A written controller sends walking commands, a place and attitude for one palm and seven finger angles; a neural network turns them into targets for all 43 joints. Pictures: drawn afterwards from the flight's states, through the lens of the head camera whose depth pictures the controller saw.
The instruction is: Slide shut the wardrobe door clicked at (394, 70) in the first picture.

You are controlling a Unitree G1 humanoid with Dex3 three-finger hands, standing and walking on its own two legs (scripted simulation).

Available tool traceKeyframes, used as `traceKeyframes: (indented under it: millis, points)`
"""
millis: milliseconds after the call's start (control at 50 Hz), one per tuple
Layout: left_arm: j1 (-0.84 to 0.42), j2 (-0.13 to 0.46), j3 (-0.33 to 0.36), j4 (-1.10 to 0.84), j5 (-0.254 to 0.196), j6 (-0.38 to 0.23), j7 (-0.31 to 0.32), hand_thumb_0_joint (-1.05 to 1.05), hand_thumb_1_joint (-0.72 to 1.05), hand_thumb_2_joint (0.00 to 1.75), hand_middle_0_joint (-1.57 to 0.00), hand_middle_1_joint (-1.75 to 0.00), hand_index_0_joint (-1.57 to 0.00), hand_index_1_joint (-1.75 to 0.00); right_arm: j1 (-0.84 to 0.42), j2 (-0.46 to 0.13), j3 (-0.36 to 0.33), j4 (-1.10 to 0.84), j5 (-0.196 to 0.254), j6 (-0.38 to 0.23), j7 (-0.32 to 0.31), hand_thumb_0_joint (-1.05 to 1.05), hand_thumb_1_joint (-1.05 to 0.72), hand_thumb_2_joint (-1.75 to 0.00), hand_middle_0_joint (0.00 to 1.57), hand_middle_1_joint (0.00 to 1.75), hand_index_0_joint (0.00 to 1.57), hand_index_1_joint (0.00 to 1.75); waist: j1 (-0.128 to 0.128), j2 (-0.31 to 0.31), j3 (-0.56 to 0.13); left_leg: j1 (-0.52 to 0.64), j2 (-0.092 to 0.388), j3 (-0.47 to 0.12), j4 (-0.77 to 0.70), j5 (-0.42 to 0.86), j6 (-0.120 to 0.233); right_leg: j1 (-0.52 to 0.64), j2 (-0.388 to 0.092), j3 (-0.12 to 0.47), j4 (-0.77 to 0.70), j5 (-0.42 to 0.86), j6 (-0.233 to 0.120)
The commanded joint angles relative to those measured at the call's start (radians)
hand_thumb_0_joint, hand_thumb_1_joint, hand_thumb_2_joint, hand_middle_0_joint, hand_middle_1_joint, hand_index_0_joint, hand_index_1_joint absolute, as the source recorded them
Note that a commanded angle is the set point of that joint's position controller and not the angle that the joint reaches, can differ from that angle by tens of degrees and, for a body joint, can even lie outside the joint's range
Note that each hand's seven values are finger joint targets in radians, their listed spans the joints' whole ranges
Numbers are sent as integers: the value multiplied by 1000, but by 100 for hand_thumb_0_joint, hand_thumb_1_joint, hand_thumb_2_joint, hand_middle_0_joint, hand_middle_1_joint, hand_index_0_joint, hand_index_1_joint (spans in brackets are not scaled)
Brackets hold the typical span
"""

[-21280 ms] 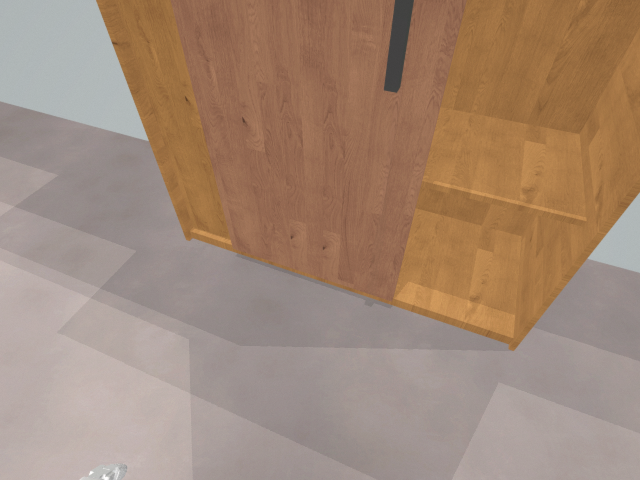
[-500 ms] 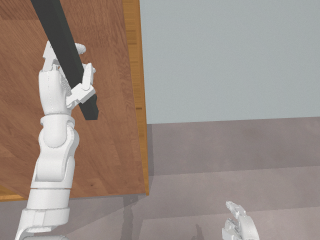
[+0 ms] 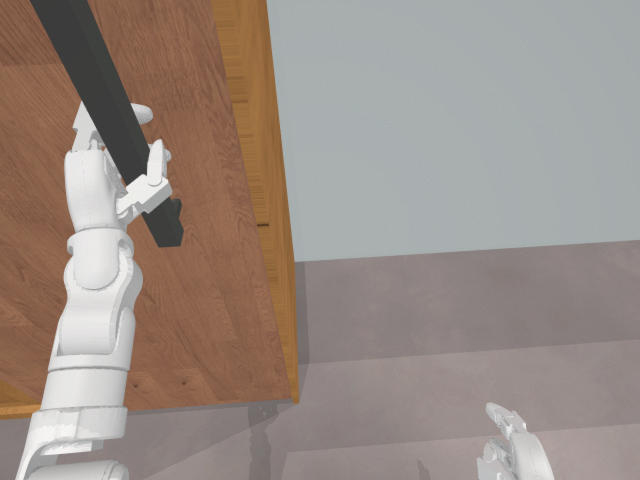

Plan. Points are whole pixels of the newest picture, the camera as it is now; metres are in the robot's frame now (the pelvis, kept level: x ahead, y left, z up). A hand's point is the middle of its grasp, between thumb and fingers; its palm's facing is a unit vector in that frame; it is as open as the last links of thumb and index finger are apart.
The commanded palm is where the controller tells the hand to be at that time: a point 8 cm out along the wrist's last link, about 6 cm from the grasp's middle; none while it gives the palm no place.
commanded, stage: stop walking and hold the door there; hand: left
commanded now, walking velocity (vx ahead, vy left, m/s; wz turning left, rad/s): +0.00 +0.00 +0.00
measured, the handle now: (132, 128) +0.41 +0.23 +0.25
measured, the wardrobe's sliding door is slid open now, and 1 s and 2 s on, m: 0.00 0.00 0.00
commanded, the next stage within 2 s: loosen the grip on the handle in 0.32 s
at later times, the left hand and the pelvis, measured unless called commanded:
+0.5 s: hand (152, 175) +0.37 +0.21 +0.21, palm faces +0.33 -0.93 -0.14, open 7.1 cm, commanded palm +0.33 +0.24 +0.21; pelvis +0.01 -0.01 +0.00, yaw +2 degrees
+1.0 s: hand (153, 174) +0.37 +0.21 +0.21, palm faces +0.38 -0.92 -0.10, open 14.1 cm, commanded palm +0.34 +0.25 +0.21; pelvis +0.00 -0.02 +0.00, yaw +2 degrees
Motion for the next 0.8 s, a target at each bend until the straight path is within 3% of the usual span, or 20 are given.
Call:
traceKeyframes:
  millis: [0, 60, 120, 220, 320, 360, 380, 400, 420, 440, 460, 480, 500, 520, 560, 580, 640, 680, 700, 780]
  points:
    - [-308, 145, -48, -250, 25, -74, -34, 0, 90, 90, -45, -140, -45, -140, -98, -83, -30, -146, 10, -50, -8, 0, -90, -90, 20, 30, 20, 30, -29, 1, -295, 162, 146, -172, -23, 217, 3, 29, -163, 151, -46, 266, 18]
    - [-312, 162, -27, -271, 26, -80, -33, 0, 90, 90, -45, -140, -45, -140, -97, -86, -33, -153, 12, -48, -6, 0, -90, -90, 20, 30, 20, 30, -25, 5, -315, 174, 143, -161, -2, 277, 3, 46, -168, 151, -30, 339, 17]
    - [-303, 144, -45, -280, 26, -77, -35, 0, 90, 90, -45, -140, -45, -140, -97, -84, -31, -156, 13, -45, -5, 0, -90, -90, 20, 30, 20, 30, -24, -4, -307, 176, 145, -164, -1, 296, 6, 45, -166, 143, -23, 348, 21]
    - [-288, 179, -10, -276, 27, -76, -31, 0, 90, 90, -45, -140, -45, -140, -95, -86, -32, -153, 12, -38, -6, 0, -90, -90, 20, 30, 20, 30, -22, -11, -302, 170, 142, -158, 2, 281, 7, 47, -171, 151, -25, 357, 22]
    - [-288, 149, -39, -289, 28, -77, -33, 0, 90, 90, -45, -140, -45, -140, -95, -81, -28, -157, 11, -35, -4, 0, -90, -90, 20, 30, 20, 30, -22, -1, -304, 176, 140, -165, -1, 298, 10, 47, -167, 142, -18, 351, 22]
    - [-288, 136, -51, -297, 28, -77, -36, 0, 90, 90, -45, -140, -45, -140, -97, -77, -25, -159, 10, -36, -3, 0, -90, -90, 20, 30, 20, 30, -22, -28, -316, 186, 141, -165, 2, 317, 11, 53, -164, 139, -14, 368, 25]
    - [-288, 155, -34, -293, 29, -77, -34, 0, 90, 90, -45, -140, -45, -140, -95, -80, -26, -157, 10, -34, -4, 0, -90, -90, 20, 30, 20, 30, -21, -30, -319, 183, 141, -165, 2, 314, 10, 55, -164, 139, -15, 363, 25]
    - [-1190, 795, 391, -306, 115, -137, -14, 0, 90, 90, -45, -140, -45, -140, -37, -10, 70, -208, 81, -76, -15, 0, -90, -90, 20, 30, 20, 30, -9, 12, -92, -25, 52, -134, -34, -1, 9, -56, -108, 140, -51, -138, 56]
    - [-742, 280, 124, 333, 160, 26, -77, 0, 78, 84, -45, -140, -45, -140, 0, -37, -55, -6, -40, -112, 2, 0, -90, -90, 20, 30, 20, 30, -32, -127, -242, 89, 2, -66, -4, 277, -23, -46, -28, 40, 67, 294, -3]
    - [-597, 194, 143, 76, 38, 7, -79, 0, 66, 78, -45, -140, -45, -140, 54, -99, -70, -55, -4, -116, 17, 0, -90, -90, 20, 30, 20, 30, -33, -175, -390, 175, 4, -98, 13, 393, -37, -22, -8, 9, 62, 346, 17]
    - [-628, 227, 148, -25, 21, -10, -82, 0, 54, 73, -45, -140, -45, -140, 2, -102, -61, -72, 0, -125, 21, 0, -90, -90, 20, 30, 20, 30, -14, -102, -472, 260, -4, -87, 27, 389, -34, -10, -4, 29, 54, 325, 20]
    - [-651, 229, 128, -42, 17, -2, -72, 0, 42, 67, -45, -140, -45, -140, -18, -88, -52, -55, -8, -123, 22, 0, -90, -90, 20, 30, 20, 30, -9, 19, -488, 269, -21, -85, 33, 328, -31, -25, -5, 44, 40, 271, 23]
    - [-653, 206, 96, -34, 40, 7, -57, 0, 30, 61, -45, -140, -45, -140, -13, -76, -42, -40, -14, -118, 25, 0, -90, -90, 20, 30, 20, 30, -18, 107, -439, 256, -20, -88, 33, 276, -34, -60, -5, 46, 23, 211, 18]
    - [-665, 169, 46, 10, 53, 12, -41, 0, 17, 55, -45, -140, -45, -140, -14, -83, -41, -35, -12, -120, 31, 0, -90, -90, 20, 30, 20, 30, -30, 103, -365, 213, -21, -97, 25, 200, -29, -88, -11, 48, 1, 144, 17]
    - [-620, 160, 23, 51, 80, -1, -16, 0, -7, 43, -45, -140, -45, -140, -21, -86, -40, -32, -10, -123, 34, 0, -90, -90, 20, 30, 20, 30, -31, 53, -262, 148, -20, -109, 1, 94, -17, -100, -20, 55, -25, 60, 20]
    - [-606, 139, -3, 34, 84, -16, -11, 0, -19, 37, -45, -140, -45, -140, -26, -86, -41, -40, -9, -127, 35, 0, -90, -90, 20, 30, 20, 30, -28, 29, -244, 137, -18, -113, -4, 73, -12, -100, -22, 54, -29, 39, 20]
    - [-586, 165, 17, 22, 64, -48, -20, 0, -55, 20, -42, -137, -42, -137, -41, -94, -44, -50, -4, -129, 29, 0, -90, -90, 20, 30, 20, 30, -21, -72, -227, 110, -15, -114, -12, 31, -2, -80, -30, 68, -46, 5, 31]
    - [-555, 213, 73, 51, 39, -57, -28, 0, -55, 20, -40, -133, -40, -133, -52, -102, -47, -45, 0, -125, 24, 0, -90, -90, 20, 30, 20, 30, -10, -114, -193, 73, -15, -109, -17, -24, 0, -71, -44, 93, -74, -52, 44]
    - [-558, 237, 84, 56, 44, -61, -26, 0, -55, 20, -38, -132, -38, -132, -53, -105, -45, -42, -2, -123, 22, 0, -90, -90, 20, 30, 20, 30, -6, -110, -192, 65, -18, -106, -20, -33, 1, -64, -47, 103, -77, -72, 45]
    - [-583, 226, 66, 45, 43, -58, -14, 0, -55, 20, -33, -125, -33, -125, -47, -104, -54, -41, 0, -111, 20, 0, -90, -90, 20, 30, 20, 30, -14, -53, -191, 53, -21, -104, -7, -56, -1, -63, -64, 128, -91, -101, 48]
